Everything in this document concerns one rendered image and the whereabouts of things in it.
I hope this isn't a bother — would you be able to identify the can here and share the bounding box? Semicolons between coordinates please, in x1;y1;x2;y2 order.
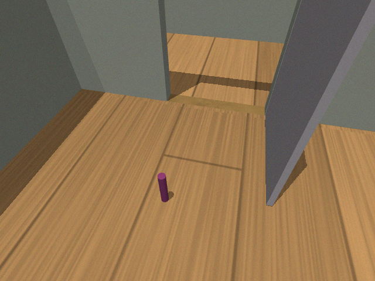
158;173;169;202

